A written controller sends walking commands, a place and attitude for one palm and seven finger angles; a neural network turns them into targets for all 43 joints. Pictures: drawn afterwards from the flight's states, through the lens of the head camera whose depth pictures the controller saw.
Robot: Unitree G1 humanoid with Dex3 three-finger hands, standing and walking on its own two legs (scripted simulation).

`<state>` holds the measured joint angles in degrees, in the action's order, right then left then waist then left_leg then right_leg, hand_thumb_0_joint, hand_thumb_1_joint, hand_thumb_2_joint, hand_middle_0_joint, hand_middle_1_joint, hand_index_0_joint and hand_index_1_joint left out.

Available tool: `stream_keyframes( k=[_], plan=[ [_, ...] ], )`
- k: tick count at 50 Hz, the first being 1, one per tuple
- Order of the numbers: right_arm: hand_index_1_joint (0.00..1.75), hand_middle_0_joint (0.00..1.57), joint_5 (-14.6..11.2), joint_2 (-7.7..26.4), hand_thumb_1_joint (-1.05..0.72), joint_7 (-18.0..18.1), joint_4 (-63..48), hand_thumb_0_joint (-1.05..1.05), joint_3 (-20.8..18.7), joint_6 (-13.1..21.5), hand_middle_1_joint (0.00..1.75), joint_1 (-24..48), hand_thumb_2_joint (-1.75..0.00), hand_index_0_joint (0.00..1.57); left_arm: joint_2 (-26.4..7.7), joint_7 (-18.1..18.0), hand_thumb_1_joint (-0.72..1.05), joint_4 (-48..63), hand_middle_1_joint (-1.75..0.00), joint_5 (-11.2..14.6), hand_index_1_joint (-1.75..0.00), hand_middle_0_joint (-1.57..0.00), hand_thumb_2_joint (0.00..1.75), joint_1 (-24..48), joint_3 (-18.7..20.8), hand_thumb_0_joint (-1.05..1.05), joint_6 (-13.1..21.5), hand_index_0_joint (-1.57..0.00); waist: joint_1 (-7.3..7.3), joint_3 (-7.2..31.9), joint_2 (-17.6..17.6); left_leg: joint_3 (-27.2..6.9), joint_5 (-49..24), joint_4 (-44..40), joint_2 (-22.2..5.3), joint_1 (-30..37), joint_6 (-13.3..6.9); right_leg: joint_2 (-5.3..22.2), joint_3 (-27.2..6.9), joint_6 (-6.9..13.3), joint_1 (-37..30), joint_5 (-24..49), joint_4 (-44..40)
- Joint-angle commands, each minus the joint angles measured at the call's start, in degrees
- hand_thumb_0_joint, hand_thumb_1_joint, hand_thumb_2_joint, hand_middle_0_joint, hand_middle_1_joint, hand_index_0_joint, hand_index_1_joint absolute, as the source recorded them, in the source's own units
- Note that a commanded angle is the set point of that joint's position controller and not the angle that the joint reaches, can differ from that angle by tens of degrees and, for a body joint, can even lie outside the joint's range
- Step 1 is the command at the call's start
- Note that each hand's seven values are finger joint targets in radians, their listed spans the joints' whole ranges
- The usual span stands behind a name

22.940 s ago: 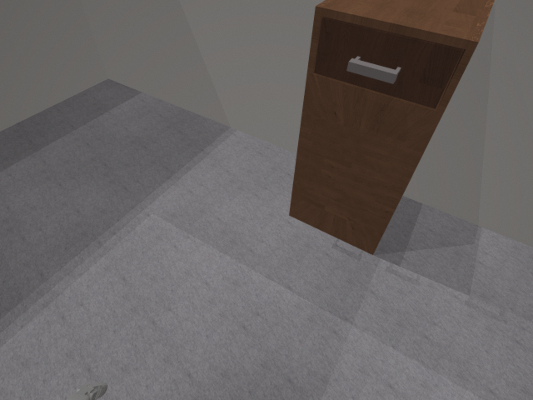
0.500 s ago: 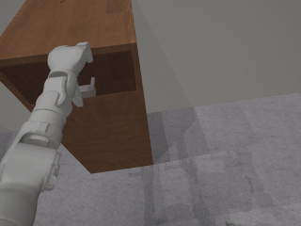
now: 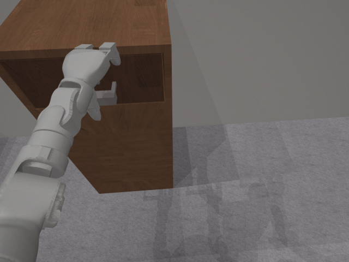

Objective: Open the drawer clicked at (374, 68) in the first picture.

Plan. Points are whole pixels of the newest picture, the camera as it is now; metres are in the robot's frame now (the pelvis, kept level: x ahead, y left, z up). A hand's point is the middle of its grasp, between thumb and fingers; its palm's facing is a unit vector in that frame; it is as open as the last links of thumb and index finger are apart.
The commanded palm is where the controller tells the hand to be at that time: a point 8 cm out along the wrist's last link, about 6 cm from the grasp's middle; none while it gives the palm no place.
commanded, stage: move the hooked fingers above the handle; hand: left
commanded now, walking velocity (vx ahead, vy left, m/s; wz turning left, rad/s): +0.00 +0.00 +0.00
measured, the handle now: (90, 92) +0.52 +0.22 +0.07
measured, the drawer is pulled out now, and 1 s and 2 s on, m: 0.00 0.00 0.00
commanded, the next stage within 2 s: lower the fingers behind the handle in 0.74 s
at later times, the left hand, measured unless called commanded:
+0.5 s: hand (84, 104) +0.45 +0.21 +0.11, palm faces -0.13 +0.01 -0.99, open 13.8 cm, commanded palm +0.47 +0.23 +0.19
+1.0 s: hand (58, 89) +0.46 +0.26 +0.14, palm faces -0.10 +0.03 -0.99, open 13.5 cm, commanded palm +0.45 +0.26 +0.18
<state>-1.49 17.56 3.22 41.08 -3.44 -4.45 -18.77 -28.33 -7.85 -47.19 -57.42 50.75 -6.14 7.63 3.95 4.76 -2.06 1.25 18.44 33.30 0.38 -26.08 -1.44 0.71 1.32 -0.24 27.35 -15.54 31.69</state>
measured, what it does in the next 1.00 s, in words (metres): stands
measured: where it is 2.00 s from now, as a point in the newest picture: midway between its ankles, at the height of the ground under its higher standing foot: outside the picture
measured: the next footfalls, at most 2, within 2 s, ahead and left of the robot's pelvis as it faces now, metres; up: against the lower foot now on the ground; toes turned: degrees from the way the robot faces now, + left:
none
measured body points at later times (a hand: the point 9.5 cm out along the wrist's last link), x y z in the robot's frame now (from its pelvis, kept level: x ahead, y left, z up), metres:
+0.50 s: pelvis -0.01 -0.01 +0.00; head +0.05 -0.01 +0.45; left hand +0.45 +0.20 +0.16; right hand +0.07 -0.30 -0.12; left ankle -0.03 +0.10 -0.73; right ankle -0.01 -0.13 -0.73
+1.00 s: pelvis -0.02 +0.00 +0.00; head +0.03 -0.03 +0.45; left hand +0.46 +0.25 +0.19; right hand +0.06 -0.25 -0.13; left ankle -0.03 +0.10 -0.73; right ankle -0.01 -0.13 -0.73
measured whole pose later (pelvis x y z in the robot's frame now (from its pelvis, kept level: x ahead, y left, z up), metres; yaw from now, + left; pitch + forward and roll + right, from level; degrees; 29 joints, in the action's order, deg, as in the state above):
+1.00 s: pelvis -0.02 +0.00 +0.00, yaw -2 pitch +9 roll +0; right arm -4.2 13.2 6.5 37.7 2.6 -6.3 -14.5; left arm -36.0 -0.3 -61.8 -59.6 53.6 -1.8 -2.7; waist 4.6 3.8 -3.8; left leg 4.1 15.7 29.2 0.0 -22.8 -1.6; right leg 0.2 -1.6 -0.5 26.0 -12.8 29.5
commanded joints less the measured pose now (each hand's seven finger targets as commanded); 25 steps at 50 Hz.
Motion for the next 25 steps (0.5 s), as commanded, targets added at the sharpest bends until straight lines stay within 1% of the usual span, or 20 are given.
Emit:
stream_keyframes(
  k=[1,2,3,4,6,8,10,11,12,13,14,15,16,17,18,20,21,22,24,25],
  plan=[
    [0.30,0.20,0.08,6.04,-0.90,-1.20,-4.94,0.00,0.09,0.27,0.30,0.97,-0.90,0.20,-24.79,-6.26,-0.50,2.84,-1.20,-2.26,-1.20,-0.30,0.30,28.04,12.70,0.00,-12.61,-0.30,-4.22,22.49,-1.63,0.36,-28.52,-4.14,0.80,5.95,0.73,-2.44,1.08,2.80,-16.28,21.72,-0.51],
    [0.30,0.20,-0.14,6.22,-0.90,-1.05,-5.14,0.00,0.29,-0.11,0.30,1.87,-0.90,0.20,-26.05,-6.20,-0.50,3.17,-1.20,-2.74,-1.20,-0.30,0.30,29.03,12.76,0.00,-13.76,-0.30,-4.33,23.39,-0.18,0.89,-27.09,-4.64,0.74,5.46,0.58,-2.29,0.74,2.50,-17.89,21.77,-0.71],
    [0.30,0.20,-0.17,6.33,-0.90,-0.64,-5.39,0.00,0.33,-0.57,0.30,2.61,-0.90,0.20,-26.69,-5.71,-0.50,2.51,-1.20,-2.31,-1.20,-0.30,0.30,28.87,13.35,0.00,-14.46,-0.30,-4.47,24.85,2.09,1.04,-26.69,-5.06,0.86,5.17,0.28,-2.09,0.37,2.35,-20.51,22.49,-1.03],
    [0.30,0.20,-0.45,6.23,-0.90,-0.26,-5.59,0.00,0.40,-0.79,0.30,3.10,-0.90,0.20,-27.02,-5.10,-0.50,2.49,-1.20,-2.29,-1.20,-0.30,0.30,29.24,12.89,0.00,-14.96,-0.30,-4.06,24.97,3.21,1.51,-25.10,-5.52,0.81,5.22,0.03,-1.77,0.08,1.88,-21.20,22.47,-1.33],
    [0.30,0.20,-0.75,5.92,-0.90,0.44,-6.25,0.00,0.91,-1.07,0.30,4.60,-0.90,0.20,-27.29,-3.59,-0.50,1.77,-1.20,-2.16,-1.20,-0.30,0.30,27.02,12.81,0.00,-15.50,-0.30,-4.93,23.69,5.00,1.88,-22.83,-6.69,0.81,4.90,-0.27,-1.46,-0.10,1.64,-22.49,21.54,-2.03],
    [0.30,0.20,-1.04,6.06,-0.90,1.42,-7.18,0.00,1.05,-1.38,0.30,5.47,-0.90,0.20,-28.49,-1.18,-0.50,0.31,-1.20,-1.48,-1.20,-0.30,0.30,24.21,13.71,0.00,-15.01,-0.30,-5.08,23.61,8.42,2.32,-20.21,-7.22,0.96,4.06,-0.77,-1.04,-0.86,1.07,-25.00,20.80,-3.01],
    [0.30,0.20,-1.29,6.22,-0.90,2.29,-7.78,0.00,1.20,-1.54,0.30,5.21,-0.90,0.20,-27.60,1.73,-0.50,-2.49,-1.20,-1.34,-1.20,-0.30,0.30,20.50,12.57,0.00,-14.24,-0.30,-4.31,19.37,10.84,2.62,-16.84,-7.76,0.94,2.84,-1.16,-0.68,-0.93,0.52,-23.48,19.23,-4.08],
    [0.30,0.20,-1.40,6.40,-0.90,2.60,-8.25,0.00,1.20,-1.56,0.30,4.97,-0.90,0.20,-25.71,3.37,-0.50,-4.37,-1.20,-1.55,-1.20,-0.30,0.30,18.56,11.02,0.00,-13.92,-0.30,-3.58,16.85,11.89,2.63,-14.88,-7.99,0.91,2.16,-1.30,-0.74,-0.77,0.36,-21.71,17.33,-4.69],
    [0.30,0.20,-1.50,6.67,-0.90,2.76,-8.44,0.00,1.22,-1.33,0.30,4.39,-0.90,0.20,-22.51,5.09,-0.50,-5.18,-1.20,-1.69,-1.20,-0.30,0.30,19.01,7.80,0.00,-13.34,-0.30,-2.01,14.03,11.45,2.56,-13.21,-8.08,0.78,2.56,-1.42,-0.78,-0.56,0.31,-18.62,15.31,-5.53],
    [0.30,0.20,-1.69,6.94,-0.90,2.88,-8.59,0.00,0.84,-1.02,0.30,3.54,-0.90,0.20,-20.04,6.65,-0.50,-4.86,-1.20,-1.76,-1.20,-0.30,0.30,20.47,5.83,0.00,-12.01,-0.30,-0.42,13.02,11.95,2.43,-12.48,-7.76,0.53,3.63,-1.64,-0.81,-0.69,0.22,-16.70,13.84,-6.09],
    [0.30,0.20,-1.74,6.91,-0.90,2.92,-8.79,0.00,0.69,-0.51,0.30,3.06,-0.90,0.20,-17.35,8.03,-0.50,-3.81,-1.20,-1.50,-1.20,-0.30,0.30,21.18,3.02,0.00,-10.66,-0.30,0.27,11.88,10.00,2.40,-11.03,-7.42,0.49,4.75,-1.78,-0.68,-1.03,0.12,-14.24,12.06,-6.49],
    [0.30,0.20,-1.80,6.98,-0.90,3.04,-8.74,0.00,0.45,-0.20,0.30,2.07,-0.90,0.20,-16.13,9.33,-0.50,-1.94,-1.20,-0.98,-1.20,-0.30,0.30,22.63,1.83,0.00,-8.93,-0.30,1.29,11.22,9.42,1.78,-10.25,-6.88,0.52,5.96,-1.94,-0.86,-0.98,0.27,-12.08,10.85,-6.66],
    [0.30,0.20,-1.61,6.83,-0.90,3.09,-8.72,0.00,0.17,0.22,0.30,1.49,-0.90,0.20,-14.35,10.45,-0.50,1.13,-1.20,-0.35,-1.20,-0.30,0.30,25.58,-0.04,0.00,-6.73,-0.30,2.19,12.22,8.21,1.28,-10.44,-6.05,0.76,7.31,-2.13,-0.86,-1.47,0.27,-11.00,10.77,-6.63],
    [0.30,0.20,-1.43,6.45,-0.90,3.05,-8.66,0.00,-0.12,0.53,0.30,0.93,-0.90,0.20,-11.68,11.48,-0.50,4.21,-1.20,0.40,-1.20,-0.30,0.30,27.88,-2.36,0.00,-4.53,-0.30,3.09,12.47,5.21,0.75,-11.02,-5.31,1.02,9.30,-2.11,-1.02,-1.44,0.59,-8.93,10.50,-6.49],
    [0.30,0.20,-1.35,6.00,-0.90,2.92,-8.86,0.00,-0.39,1.10,0.30,0.45,-0.90,0.20,-6.57,12.41,-0.50,8.73,-1.20,1.97,-1.20,-0.30,0.30,31.22,-6.43,0.00,-2.15,-0.30,4.38,13.21,3.70,0.18,-11.62,-4.57,1.17,11.72,-2.32,-1.17,-1.39,0.70,-6.94,9.68,-6.52],
    [0.30,0.20,-0.90,6.06,-0.90,2.85,-7.82,0.00,-1.03,2.07,0.30,-0.57,-0.90,0.20,-7.81,12.11,-0.50,14.65,-1.20,3.91,-1.20,-0.30,0.30,34.41,-4.53,0.00,1.63,-0.30,3.63,16.59,-2.64,-1.21,-14.13,-3.02,1.36,16.01,-2.03,-1.62,-1.36,1.47,-3.80,9.24,-5.27],
    [0.30,0.20,-0.60,5.85,-0.90,2.80,-7.46,0.00,-1.08,2.52,0.30,-1.35,-0.90,0.20,-7.68,11.34,-0.50,18.12,-1.20,4.57,-1.20,-0.30,0.30,37.07,-4.20,0.00,3.38,-0.30,3.87,19.86,-5.31,-1.53,-16.70,-1.97,1.58,18.44,-1.93,-1.65,-1.30,1.69,-3.43,10.13,-4.36],
    [0.30,0.20,-0.44,5.88,-0.90,2.70,-6.80,0.00,-1.55,2.64,0.30,-2.17,-0.90,0.20,-10.55,10.02,-0.50,19.40,-1.20,4.89,-1.20,-0.30,0.30,37.52,-1.19,0.00,4.39,-0.30,3.23,20.99,-6.68,-2.04,-18.71,-1.34,1.56,19.06,-1.39,-2.00,-0.90,2.10,-2.99,11.31,-3.59],
    [0.30,0.20,-0.14,5.74,-0.90,2.50,-6.12,0.00,-1.55,2.84,0.30,-3.20,-0.90,0.20,-14.76,6.05,-0.50,20.91,-1.20,4.75,-1.20,-0.30,0.30,39.20,3.05,0.00,5.72,-0.30,2.52,24.15,-5.63,-2.40,-20.23,-0.64,1.66,17.82,-0.95,-2.24,-0.65,2.15,-4.64,12.12,-2.54],
    [0.30,0.20,-0.15,5.93,-0.90,2.27,-5.76,0.00,-1.62,2.72,0.30,-3.67,-0.90,0.20,-18.93,3.43,-0.50,19.47,-1.20,4.26,-1.20,-0.30,0.30,38.04,7.02,0.00,5.34,-0.30,1.41,23.95,-5.25,-2.54,-20.98,-0.65,1.76,15.59,-0.51,-2.51,-0.24,2.50,-5.59,13.17,-1.76]
  ],
)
